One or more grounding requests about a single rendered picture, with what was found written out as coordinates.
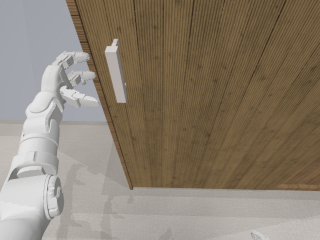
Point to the left robot forearm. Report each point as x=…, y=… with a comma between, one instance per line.
x=39, y=142

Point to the handle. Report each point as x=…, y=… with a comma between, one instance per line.
x=115, y=68

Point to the robot left upper arm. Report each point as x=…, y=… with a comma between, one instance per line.
x=28, y=204

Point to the right robot hand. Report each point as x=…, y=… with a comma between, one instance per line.
x=258, y=236

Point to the left robot hand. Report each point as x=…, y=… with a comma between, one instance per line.
x=55, y=79

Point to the wardrobe door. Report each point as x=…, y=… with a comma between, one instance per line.
x=221, y=94
x=308, y=174

